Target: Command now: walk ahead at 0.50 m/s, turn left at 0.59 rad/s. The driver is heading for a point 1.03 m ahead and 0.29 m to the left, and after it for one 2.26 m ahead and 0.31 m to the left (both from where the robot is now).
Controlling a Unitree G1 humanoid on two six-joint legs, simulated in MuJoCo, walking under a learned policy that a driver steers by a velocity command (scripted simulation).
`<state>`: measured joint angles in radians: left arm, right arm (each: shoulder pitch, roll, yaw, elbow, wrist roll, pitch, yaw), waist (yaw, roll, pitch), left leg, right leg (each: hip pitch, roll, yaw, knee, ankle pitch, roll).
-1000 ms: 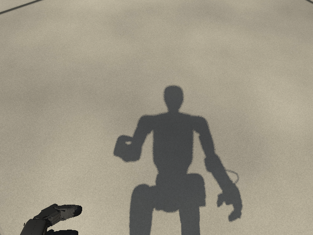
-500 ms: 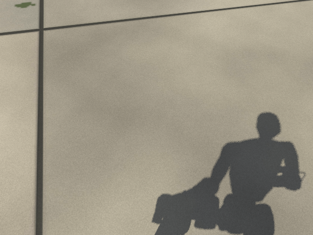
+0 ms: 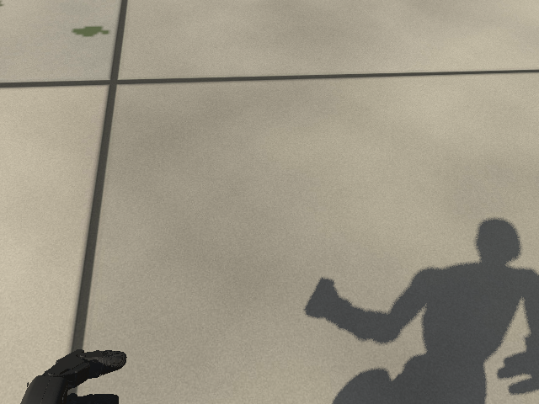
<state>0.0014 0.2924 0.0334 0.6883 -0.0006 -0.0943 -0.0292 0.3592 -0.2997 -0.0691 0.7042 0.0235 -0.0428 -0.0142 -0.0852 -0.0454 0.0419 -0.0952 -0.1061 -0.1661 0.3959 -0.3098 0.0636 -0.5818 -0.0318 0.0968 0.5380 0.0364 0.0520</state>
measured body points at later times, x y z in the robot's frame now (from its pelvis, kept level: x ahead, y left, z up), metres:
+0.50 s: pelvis +0.27 -0.01 +0.00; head +0.30 +0.01 +0.44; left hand +0.19 +0.28 -0.13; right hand +0.55 -0.17 -0.08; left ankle +0.39 +0.18 -0.70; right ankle +0.19 -0.14 -0.74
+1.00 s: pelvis +0.52 +0.12 +0.00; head +0.54 +0.15 +0.45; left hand +0.58 +0.44 -0.09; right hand +0.73 -0.09 -0.10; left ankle +0.41 +0.16 -0.74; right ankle +0.76 +0.09 -0.70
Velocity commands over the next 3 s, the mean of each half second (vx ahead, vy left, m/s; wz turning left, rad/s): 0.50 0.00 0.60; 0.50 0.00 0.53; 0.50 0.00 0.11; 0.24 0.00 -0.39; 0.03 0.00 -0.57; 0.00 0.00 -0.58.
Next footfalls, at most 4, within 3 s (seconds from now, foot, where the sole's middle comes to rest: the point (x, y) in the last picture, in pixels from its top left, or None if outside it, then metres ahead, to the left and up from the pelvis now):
0.08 right None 0.23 -0.14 -0.78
0.60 left None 0.44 0.18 -0.78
1.08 right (195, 285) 0.79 0.13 -0.78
1.62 left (64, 257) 0.90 0.50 -0.78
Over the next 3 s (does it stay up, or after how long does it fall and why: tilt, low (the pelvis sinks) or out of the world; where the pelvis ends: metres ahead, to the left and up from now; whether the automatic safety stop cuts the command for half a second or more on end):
stays up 0.94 0.35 -0.01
